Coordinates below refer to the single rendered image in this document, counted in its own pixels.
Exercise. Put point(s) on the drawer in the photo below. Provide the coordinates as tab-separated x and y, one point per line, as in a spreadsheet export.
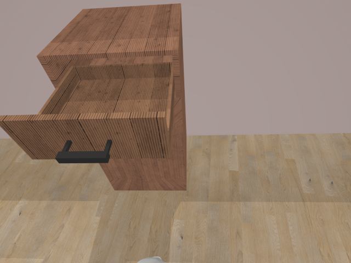
130	104

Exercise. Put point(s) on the cabinet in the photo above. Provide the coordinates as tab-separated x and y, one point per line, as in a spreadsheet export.
129	35

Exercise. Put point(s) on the handle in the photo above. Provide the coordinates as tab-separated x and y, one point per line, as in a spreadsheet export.
66	156

